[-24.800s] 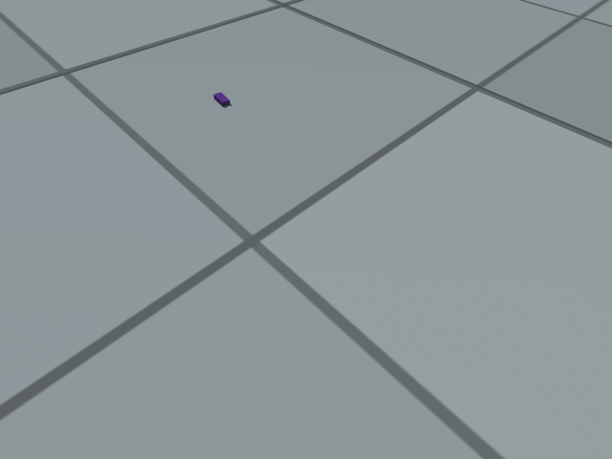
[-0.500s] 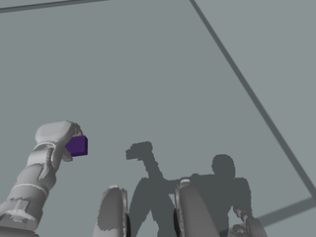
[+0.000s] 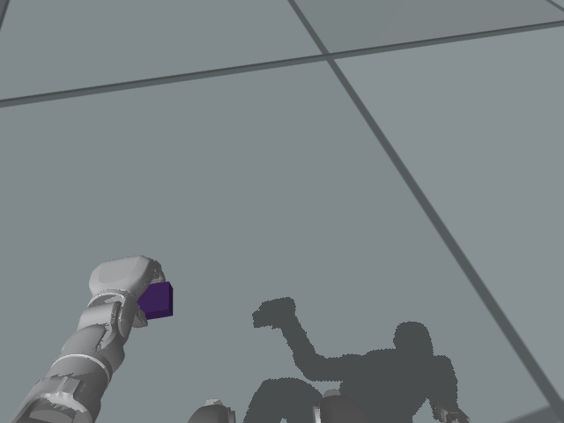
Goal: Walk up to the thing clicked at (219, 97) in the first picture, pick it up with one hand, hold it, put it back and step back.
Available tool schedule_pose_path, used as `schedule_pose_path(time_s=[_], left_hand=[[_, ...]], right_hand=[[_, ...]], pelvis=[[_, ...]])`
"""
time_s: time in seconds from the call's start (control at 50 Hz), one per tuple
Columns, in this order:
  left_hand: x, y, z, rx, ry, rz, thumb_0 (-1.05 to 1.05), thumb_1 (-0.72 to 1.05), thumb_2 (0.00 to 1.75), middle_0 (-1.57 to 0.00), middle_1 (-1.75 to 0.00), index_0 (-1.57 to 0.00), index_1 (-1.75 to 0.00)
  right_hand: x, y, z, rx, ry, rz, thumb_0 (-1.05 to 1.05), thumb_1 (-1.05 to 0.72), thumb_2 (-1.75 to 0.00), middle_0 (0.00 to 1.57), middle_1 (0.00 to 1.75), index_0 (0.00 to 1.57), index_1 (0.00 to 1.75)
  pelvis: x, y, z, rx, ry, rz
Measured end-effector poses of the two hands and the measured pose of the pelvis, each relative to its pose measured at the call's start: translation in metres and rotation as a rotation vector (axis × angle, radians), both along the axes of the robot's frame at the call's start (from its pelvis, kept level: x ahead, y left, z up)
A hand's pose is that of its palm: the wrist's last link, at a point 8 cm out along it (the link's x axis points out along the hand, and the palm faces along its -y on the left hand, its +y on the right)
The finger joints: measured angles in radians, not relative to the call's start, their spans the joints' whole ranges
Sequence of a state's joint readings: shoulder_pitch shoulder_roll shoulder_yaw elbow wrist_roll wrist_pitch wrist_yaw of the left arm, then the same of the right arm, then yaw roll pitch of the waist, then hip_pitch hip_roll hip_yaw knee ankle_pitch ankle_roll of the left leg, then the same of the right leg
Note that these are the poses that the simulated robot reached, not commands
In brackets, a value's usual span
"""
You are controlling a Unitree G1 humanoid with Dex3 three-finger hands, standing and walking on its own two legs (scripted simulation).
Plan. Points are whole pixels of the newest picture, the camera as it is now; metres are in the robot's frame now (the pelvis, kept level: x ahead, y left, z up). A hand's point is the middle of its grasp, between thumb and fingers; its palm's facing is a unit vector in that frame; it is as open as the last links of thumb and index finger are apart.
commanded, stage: lift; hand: left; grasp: from above
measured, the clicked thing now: (137, 303) +0.34 +0.23 -0.12
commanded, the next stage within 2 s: hold in 0.10 s
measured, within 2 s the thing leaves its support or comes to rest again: neither
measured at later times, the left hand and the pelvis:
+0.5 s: hand (119, 281) +0.34 +0.23 -0.03, palm faces -0.46 -0.07 -0.89, open 7.9 cm; pelvis +0.03 +0.00 +0.04, yaw +0 degrees
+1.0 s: hand (116, 286) +0.32 +0.22 +0.00, palm faces -0.45 -0.06 -0.89, open 7.9 cm; pelvis +0.02 +0.00 +0.05, yaw -1 degrees
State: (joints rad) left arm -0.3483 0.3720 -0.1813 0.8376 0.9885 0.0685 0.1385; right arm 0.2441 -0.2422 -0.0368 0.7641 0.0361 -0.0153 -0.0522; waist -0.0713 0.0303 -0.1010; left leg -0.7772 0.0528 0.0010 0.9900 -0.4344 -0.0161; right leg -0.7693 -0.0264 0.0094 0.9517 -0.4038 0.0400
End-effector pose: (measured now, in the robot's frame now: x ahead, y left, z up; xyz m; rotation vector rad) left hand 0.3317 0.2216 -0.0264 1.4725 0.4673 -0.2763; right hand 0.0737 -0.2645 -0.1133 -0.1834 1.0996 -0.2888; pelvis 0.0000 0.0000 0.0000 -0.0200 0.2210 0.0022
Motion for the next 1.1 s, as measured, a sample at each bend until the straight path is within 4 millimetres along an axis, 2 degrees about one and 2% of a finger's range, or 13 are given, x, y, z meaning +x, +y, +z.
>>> schedule_pose_path(time_s=[0.22, 0.54, 0.78, 1.1], left_hand=[[0.008, 0.004, 0.027, -0.001, 0.008, -0.003, 0.00, 0.33, 0.20, -0.90, -0.25, -0.93, -0.22], [0.015, 0.007, 0.057, 0.009, -0.003, -0.030, 0.00, 0.31, 0.23, -0.89, -0.26, -0.92, -0.23], [0.008, 0.003, 0.071, 0.009, -0.005, -0.040, 0.00, 0.31, 0.23, -0.90, -0.26, -0.93, -0.23], [-0.011, -0.003, 0.084, 0.003, -0.004, -0.053, 0.00, 0.32, 0.21, -0.90, -0.25, -0.93, -0.23]], right_hand=[[0.020, 0.005, 0.022, 0.022, -0.009, 0.003, 0.01, -0.88, -0.90, 0.20, 0.30, 0.20, 0.30], [0.046, 0.003, 0.042, 0.032, -0.054, 0.011, 0.01, -0.89, -0.89, 0.20, 0.30, 0.20, 0.30], [0.054, 0.001, 0.048, 0.045, -0.077, 0.019, 0.01, -0.89, -0.90, 0.20, 0.30, 0.20, 0.30], [0.055, 0.001, 0.056, 0.056, -0.122, 0.034, 0.01, -0.89, -0.90, 0.20, 0.30, 0.20, 0.30]], pelvis=[[0.017, 0.002, 0.024, 0.005, -0.043, -0.004], [0.032, 0.003, 0.040, 0.011, -0.093, -0.009], [0.031, 0.001, 0.045, 0.015, -0.125, -0.013], [0.019, -0.003, 0.050, 0.020, -0.166, -0.018]])
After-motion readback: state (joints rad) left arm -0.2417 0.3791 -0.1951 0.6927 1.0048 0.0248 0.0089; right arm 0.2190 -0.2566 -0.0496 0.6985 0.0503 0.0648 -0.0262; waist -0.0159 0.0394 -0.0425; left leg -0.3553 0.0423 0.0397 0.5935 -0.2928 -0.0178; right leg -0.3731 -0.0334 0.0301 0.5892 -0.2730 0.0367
